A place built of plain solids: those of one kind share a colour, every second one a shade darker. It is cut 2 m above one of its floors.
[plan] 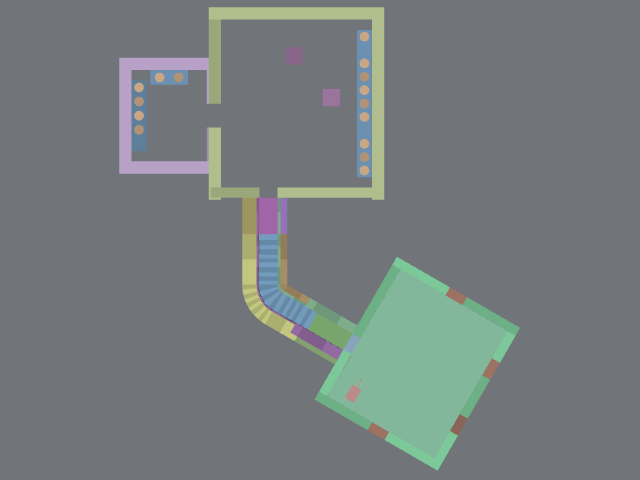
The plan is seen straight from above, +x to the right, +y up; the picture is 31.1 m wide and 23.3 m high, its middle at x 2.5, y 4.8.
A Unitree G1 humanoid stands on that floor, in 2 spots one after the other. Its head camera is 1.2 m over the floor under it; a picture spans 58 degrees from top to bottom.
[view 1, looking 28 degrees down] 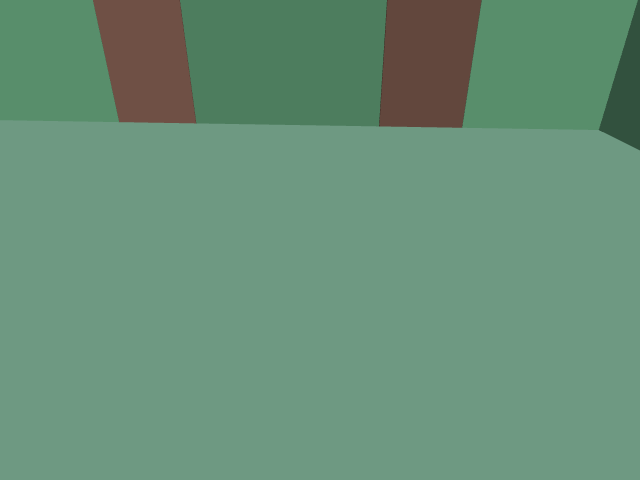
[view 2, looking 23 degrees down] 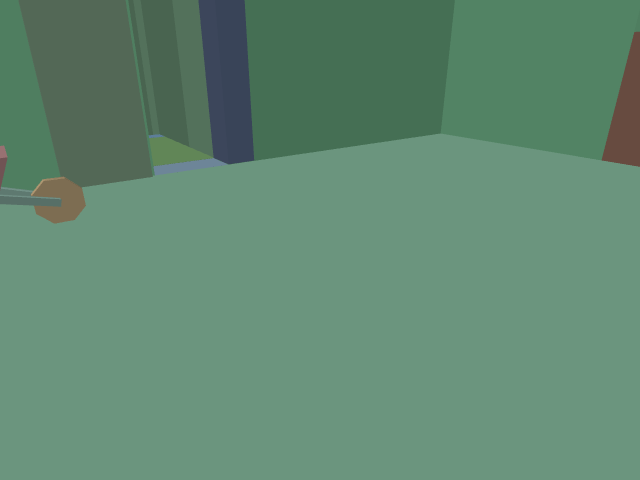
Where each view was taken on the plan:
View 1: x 5.02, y -0.80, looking -26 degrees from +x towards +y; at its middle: floor_yard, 2.56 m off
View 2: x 7.56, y -4.23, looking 114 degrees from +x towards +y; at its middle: floor_yard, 3.07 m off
